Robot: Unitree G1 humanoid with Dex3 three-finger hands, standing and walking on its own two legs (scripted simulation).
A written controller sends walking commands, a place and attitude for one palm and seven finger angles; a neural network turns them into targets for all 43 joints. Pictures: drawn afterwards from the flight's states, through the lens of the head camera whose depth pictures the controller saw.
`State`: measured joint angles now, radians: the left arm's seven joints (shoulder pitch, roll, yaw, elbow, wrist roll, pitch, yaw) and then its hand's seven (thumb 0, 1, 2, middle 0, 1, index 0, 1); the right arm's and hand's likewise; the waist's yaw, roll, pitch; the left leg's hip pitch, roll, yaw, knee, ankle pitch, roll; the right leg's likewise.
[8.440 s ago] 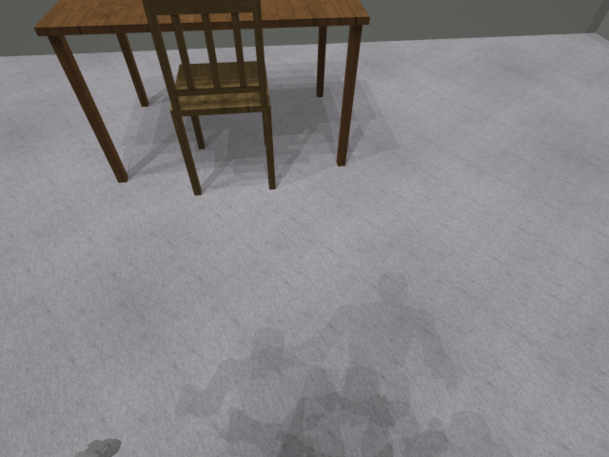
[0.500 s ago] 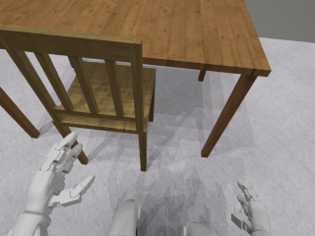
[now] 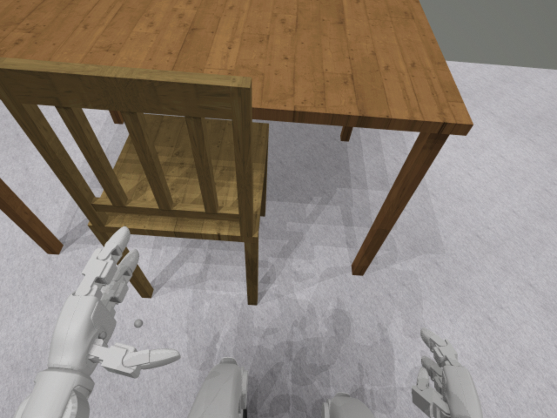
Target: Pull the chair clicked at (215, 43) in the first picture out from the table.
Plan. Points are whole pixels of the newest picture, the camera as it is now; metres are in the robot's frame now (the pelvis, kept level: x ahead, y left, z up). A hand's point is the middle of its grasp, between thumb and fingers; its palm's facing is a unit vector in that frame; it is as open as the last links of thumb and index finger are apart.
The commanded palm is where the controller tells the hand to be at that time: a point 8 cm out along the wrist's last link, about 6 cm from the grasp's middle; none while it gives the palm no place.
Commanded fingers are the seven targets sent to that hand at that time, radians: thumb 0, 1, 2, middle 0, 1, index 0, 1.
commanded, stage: raise the hand toward the chair's back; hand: left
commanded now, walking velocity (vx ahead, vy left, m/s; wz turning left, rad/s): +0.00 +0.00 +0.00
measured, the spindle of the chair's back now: (151, 164) +0.52 +0.27 +0.00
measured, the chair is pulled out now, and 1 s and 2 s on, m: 0.00 0.00 0.00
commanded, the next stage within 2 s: aim the fingers beside a spindle in 1.02 s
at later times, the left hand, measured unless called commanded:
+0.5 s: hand (138, 302) +0.25 +0.20 +0.06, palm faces -0.01 -1.00 -0.05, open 16.9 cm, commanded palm +0.23 +0.25 +0.07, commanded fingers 0.00 -0.50 0.30 -0.06 -0.08 -0.06 -0.08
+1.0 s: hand (148, 293) +0.26 +0.19 +0.06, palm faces +0.00 -1.00 -0.05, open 16.9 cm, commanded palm +0.24 +0.24 +0.07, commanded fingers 0.00 -0.50 0.30 -0.06 -0.08 -0.06 -0.08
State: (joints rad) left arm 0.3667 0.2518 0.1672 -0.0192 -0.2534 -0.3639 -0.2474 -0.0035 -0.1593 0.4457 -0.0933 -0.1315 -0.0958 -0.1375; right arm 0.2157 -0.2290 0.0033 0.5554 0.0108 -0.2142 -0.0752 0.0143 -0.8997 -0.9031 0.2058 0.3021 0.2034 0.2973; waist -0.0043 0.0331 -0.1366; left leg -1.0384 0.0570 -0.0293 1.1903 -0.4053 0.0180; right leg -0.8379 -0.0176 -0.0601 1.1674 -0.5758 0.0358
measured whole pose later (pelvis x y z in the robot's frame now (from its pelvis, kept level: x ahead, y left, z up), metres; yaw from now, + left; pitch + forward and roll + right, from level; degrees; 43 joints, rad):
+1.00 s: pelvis +0.02 -0.02 +0.01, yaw +0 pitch +14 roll -3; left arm 0.29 0.26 0.22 0.09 -0.28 -0.36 -0.30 -0.02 -0.50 0.30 -0.06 -0.08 -0.06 -0.08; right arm 0.22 -0.23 0.01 0.57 0.02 -0.20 -0.08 0.01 -0.90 -0.90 0.21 0.30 0.20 0.30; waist -0.01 0.04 -0.14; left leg -0.98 0.06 -0.04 1.13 -0.41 -0.01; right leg -0.78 -0.01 -0.07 1.11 -0.58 0.01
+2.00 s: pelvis +0.02 -0.01 -0.01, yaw -1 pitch +19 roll -3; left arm 0.00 0.25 0.19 0.30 -0.21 -0.39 -0.20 -0.02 -0.50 0.30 -0.06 -0.08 -0.06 -0.08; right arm 0.22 -0.24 0.01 0.58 0.01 -0.11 -0.05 0.01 -0.90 -0.90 0.21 0.30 0.20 0.30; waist -0.03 0.04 -0.16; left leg -1.11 0.07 -0.02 1.21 -0.44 0.00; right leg -0.92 -0.01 -0.04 1.21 -0.62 0.02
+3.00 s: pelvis +0.02 -0.02 -0.02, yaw -1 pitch +22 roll -3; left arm -0.17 0.25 0.21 0.47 -0.20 -0.46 -0.20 -0.02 -0.50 0.30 -0.06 -0.08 -0.06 -0.08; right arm 0.22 -0.25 -0.01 0.61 0.00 -0.05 -0.04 0.01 -0.90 -0.90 0.21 0.30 0.20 0.30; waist -0.04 0.03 -0.18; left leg -1.20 0.08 -0.02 1.28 -0.45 -0.01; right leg -1.03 0.00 -0.04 1.29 -0.64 0.01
